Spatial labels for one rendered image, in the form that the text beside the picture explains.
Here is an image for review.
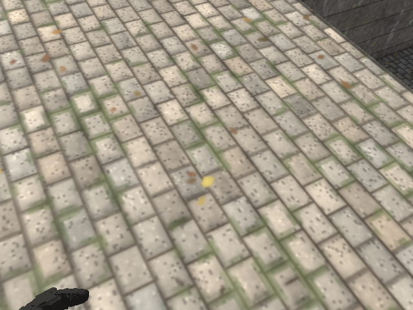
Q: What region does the left robot hand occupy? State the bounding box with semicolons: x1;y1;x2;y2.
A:
19;287;89;310

